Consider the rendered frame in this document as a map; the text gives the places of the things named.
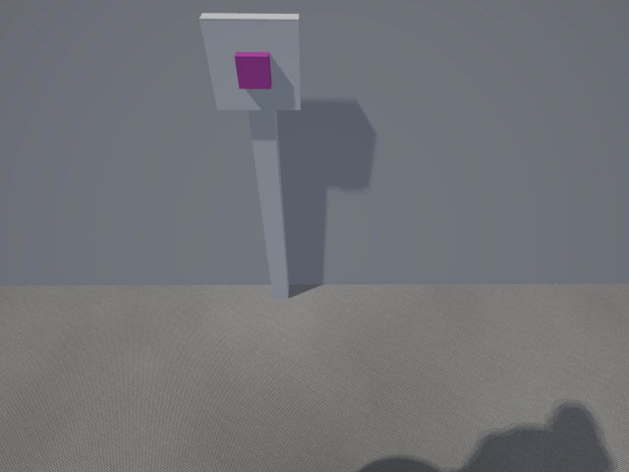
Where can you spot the button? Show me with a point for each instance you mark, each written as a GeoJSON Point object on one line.
{"type": "Point", "coordinates": [253, 70]}

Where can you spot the panel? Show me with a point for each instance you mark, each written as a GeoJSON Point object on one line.
{"type": "Point", "coordinates": [224, 34]}

